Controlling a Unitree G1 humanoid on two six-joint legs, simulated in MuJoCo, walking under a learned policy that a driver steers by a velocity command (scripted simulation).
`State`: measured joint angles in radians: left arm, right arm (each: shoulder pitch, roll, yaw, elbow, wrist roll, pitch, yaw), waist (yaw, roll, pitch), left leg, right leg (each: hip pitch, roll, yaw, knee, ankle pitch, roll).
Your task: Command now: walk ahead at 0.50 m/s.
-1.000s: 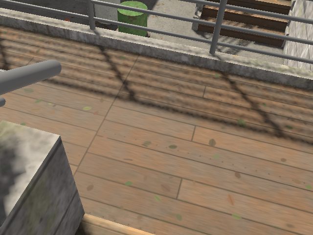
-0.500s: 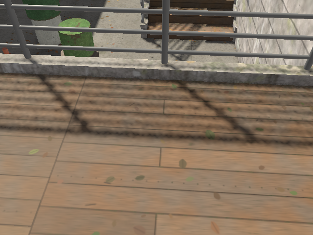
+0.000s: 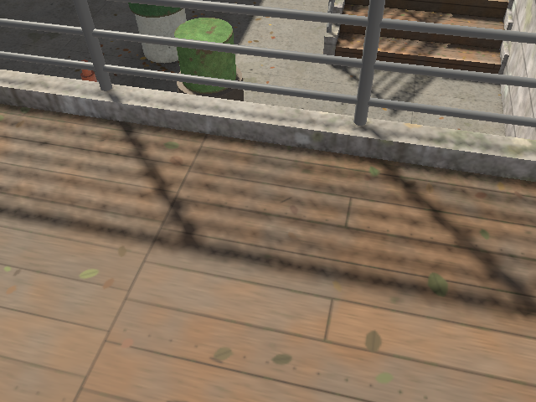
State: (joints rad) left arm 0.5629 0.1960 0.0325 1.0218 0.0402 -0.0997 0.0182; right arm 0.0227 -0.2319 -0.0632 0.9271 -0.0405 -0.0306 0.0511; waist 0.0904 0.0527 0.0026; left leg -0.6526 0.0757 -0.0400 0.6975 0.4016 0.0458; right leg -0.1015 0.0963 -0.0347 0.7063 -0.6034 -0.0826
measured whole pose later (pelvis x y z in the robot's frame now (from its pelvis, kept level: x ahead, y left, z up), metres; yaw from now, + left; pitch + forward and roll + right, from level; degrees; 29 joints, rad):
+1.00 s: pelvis +0.59 -0.01 -0.13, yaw -19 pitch +1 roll +1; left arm 0.39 0.25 0.07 0.95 0.00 -0.03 0.01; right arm 0.05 -0.25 -0.04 0.83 -0.02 -0.02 0.00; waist 0.07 0.02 0.06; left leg -0.62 0.05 -0.04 0.76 -0.12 -0.04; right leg -0.07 0.15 0.13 0.35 -0.27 -0.13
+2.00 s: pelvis +0.65 -0.03 -0.13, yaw -46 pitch -1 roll -1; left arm 0.17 0.22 0.00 0.82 0.01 0.01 0.02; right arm 0.24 -0.27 -0.04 0.85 -0.01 0.06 -0.03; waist -0.02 0.02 0.04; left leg -0.17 0.01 -0.01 0.47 -0.27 0.02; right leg -0.22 0.10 0.05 0.45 -0.21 -0.06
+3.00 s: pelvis +0.77 -0.06 -0.13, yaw -37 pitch -1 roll -1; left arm 0.29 0.24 0.02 1.05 0.02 -0.01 0.01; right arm 0.17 -0.22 -0.03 0.93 -0.01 -0.02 0.00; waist 0.03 -0.04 0.08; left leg -0.30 -0.01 0.07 0.51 -0.20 0.07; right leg -0.26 -0.02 -0.04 0.94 -0.50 -0.03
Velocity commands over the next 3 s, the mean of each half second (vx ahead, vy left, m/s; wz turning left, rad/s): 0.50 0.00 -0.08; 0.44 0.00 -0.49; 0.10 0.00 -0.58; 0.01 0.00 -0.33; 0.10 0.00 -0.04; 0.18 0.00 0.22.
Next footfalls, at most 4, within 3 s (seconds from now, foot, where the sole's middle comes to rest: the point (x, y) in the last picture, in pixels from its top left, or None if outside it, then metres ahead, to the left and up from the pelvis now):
0.18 left None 0.31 0.14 -0.91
0.64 right None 0.55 -0.05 -0.91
1.12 left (307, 316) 0.83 0.01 -0.91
1.56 right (357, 388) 0.63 -0.14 -0.91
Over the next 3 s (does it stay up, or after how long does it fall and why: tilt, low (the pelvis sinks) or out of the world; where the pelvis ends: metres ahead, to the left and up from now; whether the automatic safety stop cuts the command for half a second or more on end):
stays up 0.77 -0.06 -0.13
